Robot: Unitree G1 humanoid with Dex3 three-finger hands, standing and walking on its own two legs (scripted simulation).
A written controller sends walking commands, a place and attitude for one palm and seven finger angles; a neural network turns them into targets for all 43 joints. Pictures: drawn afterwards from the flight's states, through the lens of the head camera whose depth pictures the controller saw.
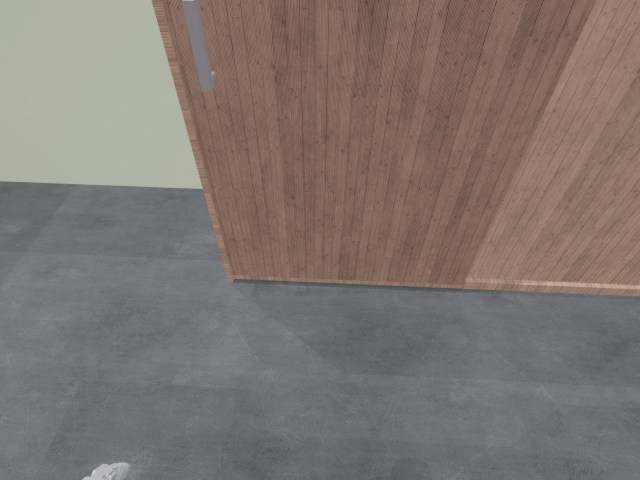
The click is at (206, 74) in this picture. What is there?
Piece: wardrobe's sliding door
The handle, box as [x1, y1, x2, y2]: [182, 0, 215, 91]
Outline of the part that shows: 182,0 201,90 211,91 213,88 212,81 215,75 214,72 210,71 197,5 199,0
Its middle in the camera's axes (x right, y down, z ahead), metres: -0.26 -0.43 +0.84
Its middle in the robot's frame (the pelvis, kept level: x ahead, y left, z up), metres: +0.92 +0.31 +0.15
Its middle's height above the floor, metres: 0.92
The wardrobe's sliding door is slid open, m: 0.00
